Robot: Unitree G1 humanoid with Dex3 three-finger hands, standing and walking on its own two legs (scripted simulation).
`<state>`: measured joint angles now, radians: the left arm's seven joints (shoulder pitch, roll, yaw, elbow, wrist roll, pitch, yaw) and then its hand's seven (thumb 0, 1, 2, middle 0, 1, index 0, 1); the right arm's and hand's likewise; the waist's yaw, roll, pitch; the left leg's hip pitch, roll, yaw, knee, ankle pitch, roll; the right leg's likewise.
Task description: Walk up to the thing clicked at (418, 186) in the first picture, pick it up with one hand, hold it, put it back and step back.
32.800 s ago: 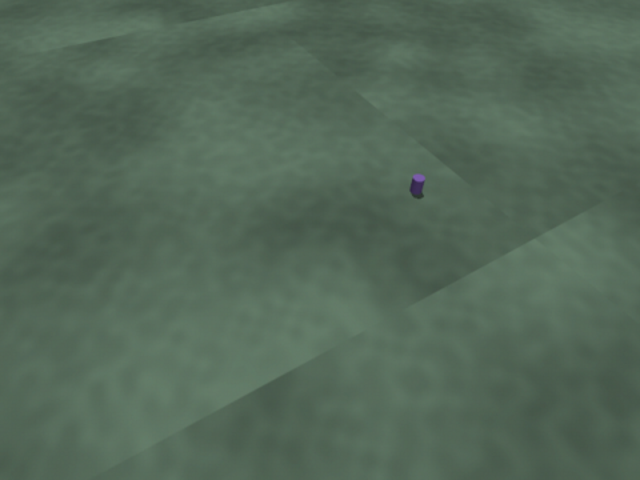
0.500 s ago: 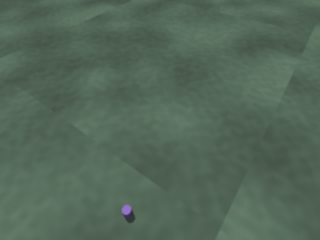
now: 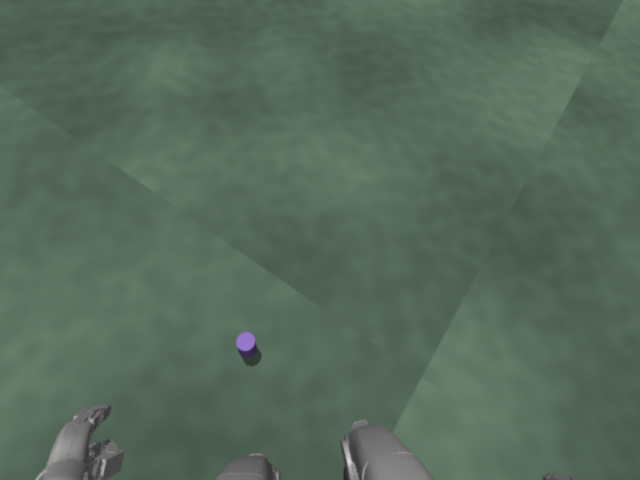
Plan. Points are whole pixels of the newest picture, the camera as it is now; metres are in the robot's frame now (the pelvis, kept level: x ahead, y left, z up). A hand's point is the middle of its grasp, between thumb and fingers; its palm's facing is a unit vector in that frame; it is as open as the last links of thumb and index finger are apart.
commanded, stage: step back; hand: left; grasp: from above
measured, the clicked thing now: (246, 345) +0.47 +0.16 -0.72
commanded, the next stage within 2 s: none
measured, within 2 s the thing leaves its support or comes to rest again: neither
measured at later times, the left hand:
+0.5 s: hand out of the picture +0.02 +0.24 -0.13, palm faces -0.08 -0.91 -0.41, open 7.4 cm
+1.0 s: hand out of the picture -0.14 +0.27 -0.15, palm faces -0.07 -0.91 -0.40, open 7.4 cm
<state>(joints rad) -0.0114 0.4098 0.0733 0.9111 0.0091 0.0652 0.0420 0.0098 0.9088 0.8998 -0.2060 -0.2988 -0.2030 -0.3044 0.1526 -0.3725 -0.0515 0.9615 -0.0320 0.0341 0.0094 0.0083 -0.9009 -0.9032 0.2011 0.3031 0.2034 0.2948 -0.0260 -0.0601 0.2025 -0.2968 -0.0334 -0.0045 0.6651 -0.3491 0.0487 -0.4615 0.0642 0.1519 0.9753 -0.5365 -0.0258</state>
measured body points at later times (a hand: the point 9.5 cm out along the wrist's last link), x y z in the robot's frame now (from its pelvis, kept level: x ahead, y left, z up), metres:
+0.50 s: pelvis -0.10 -0.01 +0.00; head -0.05 -0.03 +0.45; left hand +0.02 +0.29 -0.10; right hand -0.02 -0.33 -0.12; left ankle -0.09 +0.12 -0.65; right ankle -0.09 -0.12 -0.72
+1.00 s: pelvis -0.25 -0.01 +0.00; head -0.19 +0.00 +0.44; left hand -0.13 +0.31 -0.12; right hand -0.14 -0.33 -0.10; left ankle -0.16 +0.13 -0.72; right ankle -0.30 -0.15 -0.70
